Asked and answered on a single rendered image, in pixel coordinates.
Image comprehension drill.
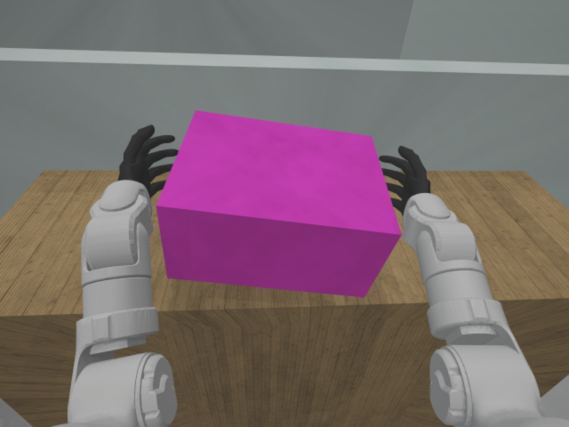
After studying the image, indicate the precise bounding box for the pedestal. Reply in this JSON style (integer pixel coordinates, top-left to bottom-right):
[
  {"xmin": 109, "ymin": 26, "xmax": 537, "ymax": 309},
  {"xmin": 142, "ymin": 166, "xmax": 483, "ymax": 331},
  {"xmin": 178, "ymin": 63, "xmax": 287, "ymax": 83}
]
[{"xmin": 0, "ymin": 170, "xmax": 569, "ymax": 427}]

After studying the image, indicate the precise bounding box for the carton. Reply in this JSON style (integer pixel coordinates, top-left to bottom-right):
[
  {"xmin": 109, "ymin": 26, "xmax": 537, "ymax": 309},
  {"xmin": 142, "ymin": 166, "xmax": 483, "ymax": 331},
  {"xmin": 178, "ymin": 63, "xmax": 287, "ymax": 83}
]
[{"xmin": 156, "ymin": 110, "xmax": 402, "ymax": 297}]

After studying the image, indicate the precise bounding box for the robot right forearm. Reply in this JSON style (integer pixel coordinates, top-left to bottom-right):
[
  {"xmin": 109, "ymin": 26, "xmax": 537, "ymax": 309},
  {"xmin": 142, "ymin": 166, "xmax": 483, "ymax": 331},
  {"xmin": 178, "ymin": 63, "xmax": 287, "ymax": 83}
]
[{"xmin": 402, "ymin": 193, "xmax": 541, "ymax": 412}]

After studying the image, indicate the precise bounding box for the robot left hand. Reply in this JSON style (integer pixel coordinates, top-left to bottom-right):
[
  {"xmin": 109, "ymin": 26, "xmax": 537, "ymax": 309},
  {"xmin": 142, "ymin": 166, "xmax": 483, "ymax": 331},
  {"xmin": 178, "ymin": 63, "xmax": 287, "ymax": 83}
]
[{"xmin": 117, "ymin": 125, "xmax": 179, "ymax": 199}]

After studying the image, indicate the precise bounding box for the robot left forearm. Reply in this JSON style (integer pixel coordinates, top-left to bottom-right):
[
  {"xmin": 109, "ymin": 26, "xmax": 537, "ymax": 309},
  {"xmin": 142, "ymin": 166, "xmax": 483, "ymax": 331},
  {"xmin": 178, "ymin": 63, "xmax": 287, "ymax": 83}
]
[{"xmin": 68, "ymin": 180, "xmax": 159, "ymax": 423}]

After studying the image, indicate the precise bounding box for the robot left upper arm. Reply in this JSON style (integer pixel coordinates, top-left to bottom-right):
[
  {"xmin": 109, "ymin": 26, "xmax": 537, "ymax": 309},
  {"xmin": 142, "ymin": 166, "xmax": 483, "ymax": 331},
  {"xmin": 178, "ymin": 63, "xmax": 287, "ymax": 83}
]
[{"xmin": 52, "ymin": 352, "xmax": 178, "ymax": 427}]

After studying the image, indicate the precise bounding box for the robot right hand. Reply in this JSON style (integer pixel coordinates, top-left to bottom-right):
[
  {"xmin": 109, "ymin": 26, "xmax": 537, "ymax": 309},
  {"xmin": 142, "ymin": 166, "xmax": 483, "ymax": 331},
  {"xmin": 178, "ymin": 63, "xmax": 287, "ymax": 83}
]
[{"xmin": 379, "ymin": 146, "xmax": 431, "ymax": 215}]

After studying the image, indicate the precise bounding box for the robot right upper arm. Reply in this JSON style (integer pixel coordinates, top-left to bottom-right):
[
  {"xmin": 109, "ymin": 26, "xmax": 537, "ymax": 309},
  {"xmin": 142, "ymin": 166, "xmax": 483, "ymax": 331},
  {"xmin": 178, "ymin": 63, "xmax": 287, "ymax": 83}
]
[{"xmin": 429, "ymin": 345, "xmax": 569, "ymax": 427}]

